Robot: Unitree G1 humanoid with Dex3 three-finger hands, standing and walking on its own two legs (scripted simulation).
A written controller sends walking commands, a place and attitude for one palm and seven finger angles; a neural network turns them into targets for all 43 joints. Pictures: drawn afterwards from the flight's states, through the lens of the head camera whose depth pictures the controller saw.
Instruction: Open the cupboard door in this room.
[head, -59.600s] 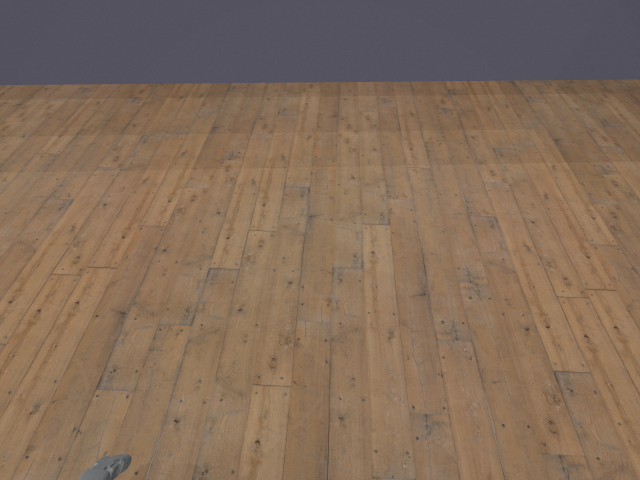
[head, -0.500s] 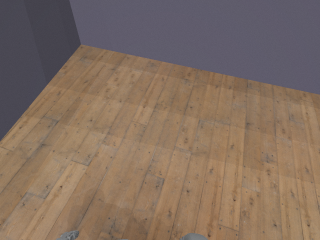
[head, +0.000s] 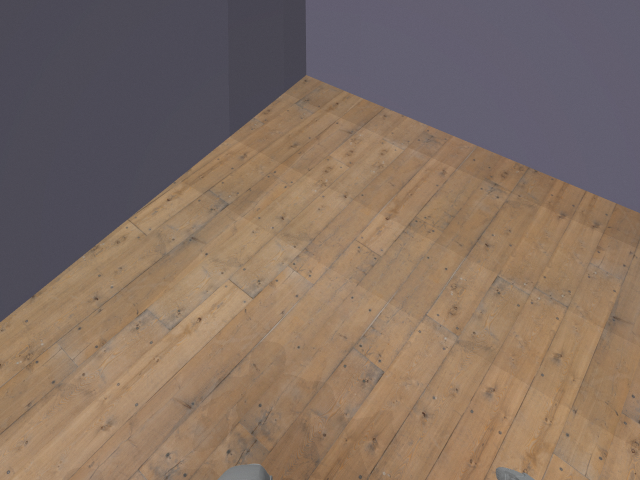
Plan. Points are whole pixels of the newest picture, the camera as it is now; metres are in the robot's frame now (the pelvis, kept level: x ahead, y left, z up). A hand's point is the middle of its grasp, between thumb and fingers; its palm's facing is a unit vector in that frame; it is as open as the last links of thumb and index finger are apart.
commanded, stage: turn to face it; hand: left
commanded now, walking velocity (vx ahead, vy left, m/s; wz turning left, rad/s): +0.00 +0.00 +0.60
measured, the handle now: out of the picture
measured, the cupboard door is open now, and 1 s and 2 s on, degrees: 47 47 47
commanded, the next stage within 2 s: none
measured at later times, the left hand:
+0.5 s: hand out of the picture +0.04 +0.18 -0.15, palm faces +0.31 -0.91 -0.29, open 7.4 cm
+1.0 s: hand out of the picture +0.00 +0.19 -0.16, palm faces +0.58 -0.77 -0.28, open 7.4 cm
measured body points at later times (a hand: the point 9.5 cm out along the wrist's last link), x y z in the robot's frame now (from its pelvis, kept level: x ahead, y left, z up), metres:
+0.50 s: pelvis +0.01 -0.04 +0.00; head +0.06 -0.05 +0.45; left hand +0.03 +0.23 -0.13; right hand +0.17 -0.27 -0.15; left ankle -0.05 +0.08 -0.66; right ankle +0.05 -0.15 -0.74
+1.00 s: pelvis +0.03 -0.05 -0.01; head +0.07 -0.03 +0.44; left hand -0.03 +0.23 -0.14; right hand +0.24 -0.22 -0.15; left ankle -0.03 +0.07 -0.74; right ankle +0.12 -0.16 -0.74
